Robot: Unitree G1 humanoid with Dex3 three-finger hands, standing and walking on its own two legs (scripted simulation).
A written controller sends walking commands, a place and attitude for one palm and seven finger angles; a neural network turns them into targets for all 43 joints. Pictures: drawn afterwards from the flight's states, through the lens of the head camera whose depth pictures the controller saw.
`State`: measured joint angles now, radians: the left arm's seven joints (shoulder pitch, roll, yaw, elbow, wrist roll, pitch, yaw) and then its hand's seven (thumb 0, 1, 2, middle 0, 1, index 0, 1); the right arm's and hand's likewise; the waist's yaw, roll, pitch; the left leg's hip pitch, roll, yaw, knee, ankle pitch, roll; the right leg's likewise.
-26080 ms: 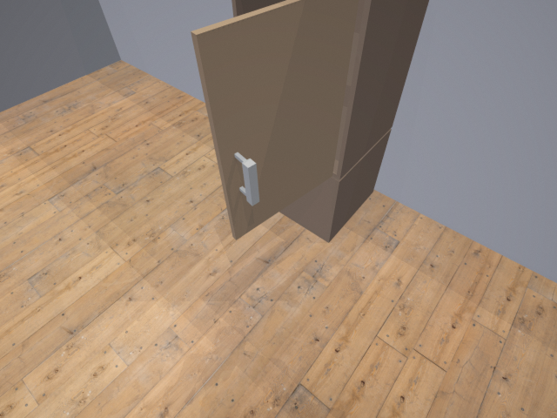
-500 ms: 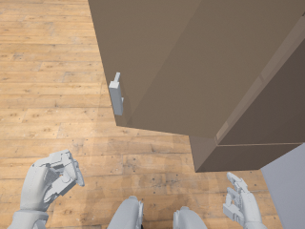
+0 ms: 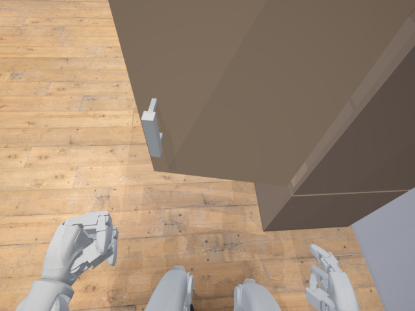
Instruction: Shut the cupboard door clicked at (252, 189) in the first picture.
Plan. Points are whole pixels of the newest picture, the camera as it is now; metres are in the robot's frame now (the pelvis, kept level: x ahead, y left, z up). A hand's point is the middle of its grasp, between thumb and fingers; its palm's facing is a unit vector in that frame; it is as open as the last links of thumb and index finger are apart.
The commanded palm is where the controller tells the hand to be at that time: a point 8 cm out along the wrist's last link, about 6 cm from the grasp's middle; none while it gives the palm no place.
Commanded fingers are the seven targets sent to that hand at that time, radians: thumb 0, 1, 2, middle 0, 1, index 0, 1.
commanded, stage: raise the hand and make a fist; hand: left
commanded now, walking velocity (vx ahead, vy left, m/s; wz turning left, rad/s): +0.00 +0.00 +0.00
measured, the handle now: (155, 128) +0.48 +0.16 +0.02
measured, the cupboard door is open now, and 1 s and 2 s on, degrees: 80 80 80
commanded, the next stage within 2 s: bring the fist close to the handle in 0.18 s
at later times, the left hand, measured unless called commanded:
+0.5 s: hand (123, 230) +0.24 +0.17 +0.04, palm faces -0.05 -1.00 -0.02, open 3.1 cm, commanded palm +0.23 +0.21 +0.04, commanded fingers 0.00 0.90 0.90 -1.30 -1.50 -1.30 -1.50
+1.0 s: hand (155, 194) +0.32 +0.13 +0.03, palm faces -0.08 -1.00 -0.02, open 3.1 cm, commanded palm +0.31 +0.18 +0.03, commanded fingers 0.00 0.90 0.90 -1.30 -1.50 -1.30 -1.50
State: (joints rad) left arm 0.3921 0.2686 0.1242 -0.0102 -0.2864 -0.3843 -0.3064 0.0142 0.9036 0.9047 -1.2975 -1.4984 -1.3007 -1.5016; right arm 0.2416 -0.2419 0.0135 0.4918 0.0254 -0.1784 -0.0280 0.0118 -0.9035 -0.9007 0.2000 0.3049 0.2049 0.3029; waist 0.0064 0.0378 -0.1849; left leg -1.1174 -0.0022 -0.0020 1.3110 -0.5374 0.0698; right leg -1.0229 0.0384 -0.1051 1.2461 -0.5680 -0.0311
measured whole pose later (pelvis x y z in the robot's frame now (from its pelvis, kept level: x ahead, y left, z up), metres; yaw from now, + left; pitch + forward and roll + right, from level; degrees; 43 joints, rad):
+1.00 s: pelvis +0.00 -0.02 +0.00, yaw +0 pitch +21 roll -3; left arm 0.00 0.21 0.06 0.25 -0.20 -0.42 -0.16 0.02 0.90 0.90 -1.30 -1.50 -1.30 -1.50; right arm 0.23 -0.25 0.01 0.56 0.01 -0.10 0.00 0.01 -0.91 -0.90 0.20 0.30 0.20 0.30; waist -0.03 0.03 -0.19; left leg -1.15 0.00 0.01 1.32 -0.54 0.05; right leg -1.07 0.04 -0.09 1.28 -0.58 -0.05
